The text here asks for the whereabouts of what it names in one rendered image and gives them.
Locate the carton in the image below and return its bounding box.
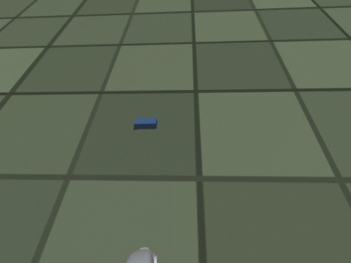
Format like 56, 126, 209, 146
134, 118, 157, 129

